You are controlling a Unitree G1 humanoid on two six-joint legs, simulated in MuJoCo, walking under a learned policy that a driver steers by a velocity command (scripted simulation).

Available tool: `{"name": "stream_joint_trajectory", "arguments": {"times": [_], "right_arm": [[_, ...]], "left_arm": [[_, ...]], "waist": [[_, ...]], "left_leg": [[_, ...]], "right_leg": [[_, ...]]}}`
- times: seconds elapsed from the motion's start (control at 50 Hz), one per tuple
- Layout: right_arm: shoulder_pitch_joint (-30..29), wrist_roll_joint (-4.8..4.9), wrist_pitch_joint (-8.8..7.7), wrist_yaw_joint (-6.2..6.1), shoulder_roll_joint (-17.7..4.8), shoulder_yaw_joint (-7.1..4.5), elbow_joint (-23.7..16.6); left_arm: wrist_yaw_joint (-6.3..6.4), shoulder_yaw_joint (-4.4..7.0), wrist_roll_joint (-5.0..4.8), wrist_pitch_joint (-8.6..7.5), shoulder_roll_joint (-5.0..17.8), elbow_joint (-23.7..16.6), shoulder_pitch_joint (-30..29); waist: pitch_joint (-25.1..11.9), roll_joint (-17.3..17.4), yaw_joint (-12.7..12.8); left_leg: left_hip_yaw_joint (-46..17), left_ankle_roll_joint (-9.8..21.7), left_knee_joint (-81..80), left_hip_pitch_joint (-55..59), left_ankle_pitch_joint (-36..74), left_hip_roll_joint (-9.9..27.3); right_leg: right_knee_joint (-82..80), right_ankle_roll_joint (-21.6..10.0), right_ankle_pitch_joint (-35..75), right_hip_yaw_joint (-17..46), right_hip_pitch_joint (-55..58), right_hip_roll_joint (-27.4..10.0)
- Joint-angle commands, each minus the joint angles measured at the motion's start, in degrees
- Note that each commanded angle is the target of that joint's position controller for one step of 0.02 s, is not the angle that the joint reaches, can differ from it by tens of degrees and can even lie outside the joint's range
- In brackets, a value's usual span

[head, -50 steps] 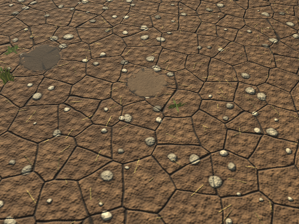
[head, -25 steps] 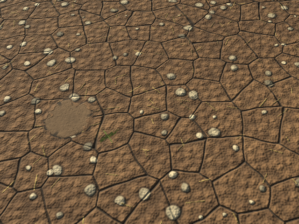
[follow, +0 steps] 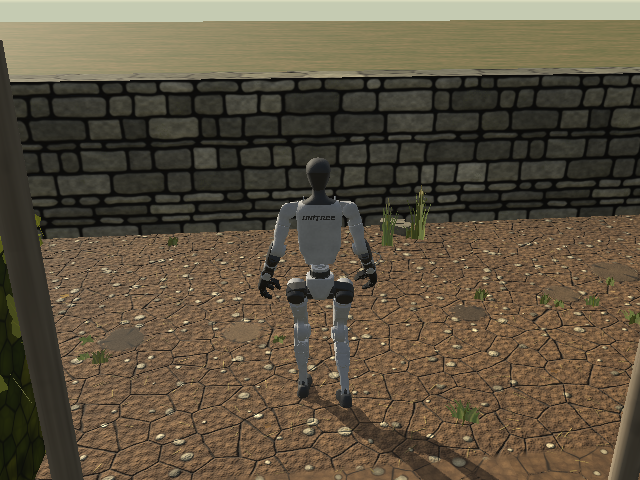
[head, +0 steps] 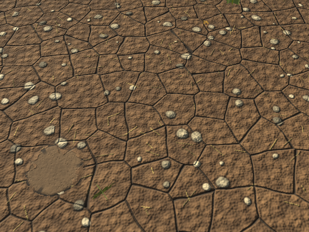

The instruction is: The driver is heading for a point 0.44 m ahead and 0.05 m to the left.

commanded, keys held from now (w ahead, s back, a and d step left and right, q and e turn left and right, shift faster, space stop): q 0.48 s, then no key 0.26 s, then e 0.26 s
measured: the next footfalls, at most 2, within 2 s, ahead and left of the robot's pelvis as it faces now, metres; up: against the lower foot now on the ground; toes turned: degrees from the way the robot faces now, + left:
right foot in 0.28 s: +0.13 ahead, -0.14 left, +0.00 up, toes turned +16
left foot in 0.70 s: +0.03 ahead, +0.10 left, +0.00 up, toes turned +21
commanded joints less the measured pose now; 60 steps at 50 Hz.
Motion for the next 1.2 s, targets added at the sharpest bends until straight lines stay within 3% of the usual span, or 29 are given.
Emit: {"name": "stream_joint_trajectory", "arguments": {"times": [0.02,0.1,0.22,0.26,0.28,0.3,0.32,0.34,0.36,0.4,0.48,0.52,0.62,0.66,0.68,0.7,0.72,0.74,0.76,0.78,0.86,1.0,1.08,1.1,1.12,1.14,1.16,1.18,1.2], "right_arm": [[-0.44,-0.17,1.48,-1.07,-9.54,-2.88,-4.55],[0.14,0.05,2.83,-2.45,-10.72,-3.96,-5.23],[0.64,0.64,4.75,-3.28,-11.08,-4.66,-5.94],[-0.10,1.14,5.50,-3.57,-10.89,-4.66,-6.27],[1.02,1.40,5.71,-3.69,-9.96,-4.40,-6.15],[1.93,1.26,5.65,-3.61,-7.64,-3.75,-6.79],[1.04,1.58,5.03,-3.48,-7.75,-4.03,-8.31],[3.60,0.35,4.53,-3.36,-11.66,-5.31,-7.03],[5.74,0.77,4.81,-3.22,-12.70,-6.01,-5.25],[7.67,0.74,6.14,-3.67,-10.47,-5.70,-3.57],[1.92,1.65,6.46,-3.19,-7.34,-4.32,-6.88],[0.22,1.23,6.26,-2.84,-6.12,-3.59,-8.14],[1.31,0.78,6.24,-2.11,-6.36,-3.07,-8.17],[4.68,0.62,6.19,-1.81,-5.76,-3.02,-6.50],[5.43,0.36,6.13,-1.85,-6.55,-3.11,-6.10],[6.50,0.14,6.16,-2.31,-9.54,-3.53,-6.37],[3.02,-0.67,6.42,-2.85,-13.40,-3.91,-7.58],[3.35,-1.89,5.55,-2.47,-8.92,-2.91,-7.56],[1.92,-2.57,4.52,-2.25,-6.10,-1.79,-6.55],[0.15,-2.41,3.73,-2.22,-5.43,-1.59,-5.74],[-3.00,-1.54,2.86,-2.66,-6.51,-1.89,-3.82],[-2.78,-0.52,5.01,-4.11,-9.12,-3.53,-2.17],[-5.21,0.43,5.60,-4.43,-9.71,-4.05,-1.72],[-5.03,1.08,5.80,-4.43,-9.95,-4.27,-1.32],[-3.43,1.52,5.74,-4.20,-8.60,-4.18,-0.46],[-3.86,-0.18,5.33,-3.60,-4.06,-3.11,-1.40],[-11.34,-0.29,4.04,-3.43,-4.46,-3.00,-5.67],[-13.19,0.99,2.70,-3.02,-7.12,-3.82,-5.73],[-11.56,1.80,1.77,-2.50,-8.77,-4.45,-4.74]], "left_arm": [[1.10,2.16,-0.08,1.01,5.95,-4.08,2.01],[1.59,1.80,0.20,0.60,4.00,-3.46,1.84],[0.53,2.12,-0.27,-0.67,4.57,-4.27,-1.13],[-0.02,2.42,-0.49,-1.47,4.50,-3.55,0.85],[-0.01,2.97,-0.28,-1.68,5.87,-3.32,1.94],[0.34,3.97,1.04,-1.55,10.36,-3.80,2.77],[0.26,4.68,2.96,-1.12,13.06,-3.81,0.99],[0.38,3.79,3.41,-1.41,10.00,-5.62,-2.46],[0.73,3.01,2.50,-1.50,7.27,-6.57,-5.54],[1.04,2.39,0.57,-1.43,5.53,-6.97,-7.63],[1.60,2.56,0.93,-0.23,6.23,-5.95,-3.60],[1.55,3.05,0.81,0.23,7.49,-5.22,-1.88],[0.14,3.71,-0.59,0.54,9.77,-4.29,-2.86],[-0.02,3.35,-1.70,0.57,9.26,-3.51,-3.94],[-0.08,2.85,-2.04,0.27,7.91,-2.11,-1.58],[-0.41,1.92,-0.42,-0.30,5.24,-1.65,0.78],[-1.04,0.57,1.95,-1.12,1.48,-2.96,1.78],[-0.36,1.23,1.45,-0.93,4.54,-3.73,-4.34],[-0.35,1.68,0.28,-0.55,5.81,-3.17,-4.59],[-0.26,1.77,-0.22,-0.05,5.29,-1.85,-3.31],[-0.02,2.18,-0.70,1.22,5.85,0.52,0.15],[-0.09,2.09,-1.45,2.01,5.36,-1.49,-1.19],[-1.23,2.23,-1.33,2.20,5.01,-1.45,1.73],[-1.48,2.34,-1.28,2.17,4.91,-0.68,4.16],[-1.37,2.93,-0.99,2.13,6.16,0.24,6.65],[-0.53,4.51,-1.43,1.92,11.47,0.90,10.76],[-1.30,5.35,-0.42,0.32,16.70,-0.29,12.76],[-1.57,4.32,0.97,-1.35,13.17,-1.38,10.67],[-1.23,3.60,0.59,-2.40,10.83,-1.60,7.88]], "waist": [[-7.44,5.91,0.84],[-10.67,8.66,0.44],[-9.30,9.87,-0.82],[-8.66,9.79,0.84],[-8.58,8.57,1.23],[-8.74,-0.08,0.53],[-5.85,-15.43,-0.55],[-6.04,-11.88,-1.22],[-5.89,-7.79,-2.59],[-4.82,-5.53,-2.50],[-4.43,-7.89,1.20],[-6.14,-8.48,2.40],[-7.60,-10.36,2.08],[-7.28,-9.49,-0.36],[-7.10,-7.80,-0.74],[-10.37,-0.34,0.43],[-10.14,14.57,3.33],[-10.20,12.19,-1.87],[-8.75,10.10,-1.04],[-7.91,10.19,-0.24],[-5.44,9.35,0.76],[-4.90,7.93,-1.34],[-6.29,8.24,0.90],[-7.26,7.81,1.99],[-6.78,4.32,2.51],[-6.38,-10.17,2.22],[-3.74,-16.37,5.33],[-1.70,-9.04,5.36],[0.61,-7.53,3.25]], "left_leg": [[-21.41,9.67,-11.72,11.15,-0.25,13.95],[-20.09,9.64,-11.77,9.30,-2.54,11.57],[-25.48,8.29,-11.32,8.29,-11.30,10.96],[-25.78,6.51,-9.16,6.86,-11.31,9.35],[-24.58,4.41,-6.89,4.21,-14.06,7.29],[-18.77,1.10,2.00,-2.57,-21.22,3.12],[-6.30,-1.89,15.97,-9.40,-28.25,-5.04],[-7.29,-4.00,28.79,-8.98,-28.54,-1.31],[-6.89,-4.82,34.09,-8.57,-25.55,-0.82],[-5.61,-6.95,40.96,-10.91,-20.49,0.07],[-1.30,-9.56,35.43,-13.25,-17.04,2.59],[-0.79,-9.74,29.02,-9.76,-18.80,3.76],[3.46,-7.23,12.46,2.99,-19.13,3.36],[4.93,-4.58,-2.04,10.32,-8.78,2.43],[3.62,-2.75,-9.63,16.20,-1.29,2.72],[-5.38,-0.65,-9.25,25.91,11.05,9.74],[-16.17,6.76,-6.16,26.88,24.49,20.72],[-17.89,12.75,-7.84,21.12,18.94,22.92],[-15.20,12.47,-9.08,19.41,14.76,21.22],[-12.32,10.47,-9.28,18.83,11.36,18.81],[-5.95,8.73,-8.06,15.29,16.13,16.50],[-7.19,12.00,-7.44,18.95,15.56,21.73],[-3.32,9.31,-4.07,18.11,15.56,21.20],[-1.42,7.27,-2.86,16.08,6.32,20.06],[1.59,3.53,1.95,10.38,-8.24,17.02],[9.63,-2.28,19.13,-3.66,-24.24,10.12],[4.27,-3.74,29.62,-18.76,-34.57,0.83],[-2.02,-2.71,34.73,-22.28,-30.82,4.20],[-3.00,-1.53,33.71,-22.70,-23.68,6.14]], "right_leg": [[-4.93,0.67,2.88,1.21,-7.40,-3.33],[-16.28,1.53,6.75,0.42,-1.45,-1.56],[-28.12,0.71,11.38,1.21,2.67,-0.74],[-38.02,-0.76,16.68,-0.02,8.11,-0.56],[-42.85,-2.18,18.94,1.15,12.74,-3.30],[-46.87,-6.80,16.98,11.11,17.22,-14.13],[-51.14,-14.52,23.72,23.53,13.37,-23.18],[-50.27,-16.97,28.34,23.83,11.10,-25.77],[-48.78,-15.13,30.38,18.10,10.63,-22.82],[-46.89,-12.51,32.63,10.56,12.76,-18.58],[-46.52,-14.18,37.79,4.21,18.36,-17.22],[-45.63,-15.14,39.59,4.08,20.20,-18.24],[-43.70,-15.80,43.58,2.98,17.39,-19.55],[-40.69,-13.79,42.58,1.73,15.23,-18.36],[-39.16,-10.64,38.56,0.47,12.04,-16.92],[-33.18,-5.49,27.15,-3.09,5.82,-13.35],[-28.01,-0.01,5.26,-8.32,-2.90,-7.45],[-22.52,1.58,-3.22,-4.21,-2.41,-7.59],[-19.17,1.88,-3.16,-2.57,-1.95,-8.32],[-18.65,2.05,-1.56,-2.05,-2.01,-8.48],[-17.41,3.05,4.24,-2.26,1.36,-7.49],[-17.40,1.84,1.78,-4.75,-1.66,-7.13],[-27.67,-0.82,8.47,-7.72,4.71,-5.71],[-33.85,-2.59,13.31,-9.31,8.97,-4.31],[-39.51,-5.29,16.20,-6.49,14.66,-3.99],[-45.74,-10.91,14.60,11.53,22.73,-15.30],[-53.77,-22.03,2.88,35.40,22.53,-25.57],[-57.13,-22.47,-6.89,36.16,21.97,-25.73],[-57.54,-19.17,-10.16,31.50,20.97,-23.34]]}}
